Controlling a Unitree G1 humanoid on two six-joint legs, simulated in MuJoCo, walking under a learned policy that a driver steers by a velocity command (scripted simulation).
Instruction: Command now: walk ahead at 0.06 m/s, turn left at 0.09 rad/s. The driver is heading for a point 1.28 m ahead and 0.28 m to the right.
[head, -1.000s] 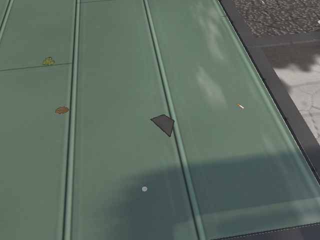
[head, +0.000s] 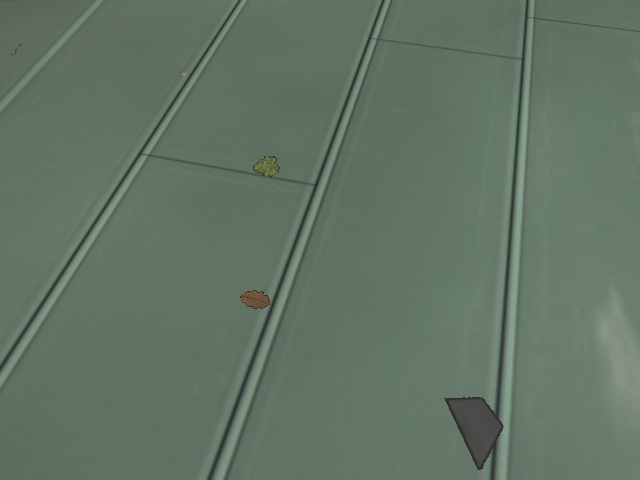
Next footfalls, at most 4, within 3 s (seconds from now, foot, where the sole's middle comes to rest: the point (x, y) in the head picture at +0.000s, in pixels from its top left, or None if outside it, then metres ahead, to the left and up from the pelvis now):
1.82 left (271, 471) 0.49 0.14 -0.77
2.38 right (408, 361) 0.74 -0.16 -0.77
2.88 left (379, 240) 1.09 -0.11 -0.77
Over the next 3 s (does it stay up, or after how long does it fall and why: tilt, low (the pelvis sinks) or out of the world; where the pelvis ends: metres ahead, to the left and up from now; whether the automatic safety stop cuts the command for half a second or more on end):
stays up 0.96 -0.14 0.00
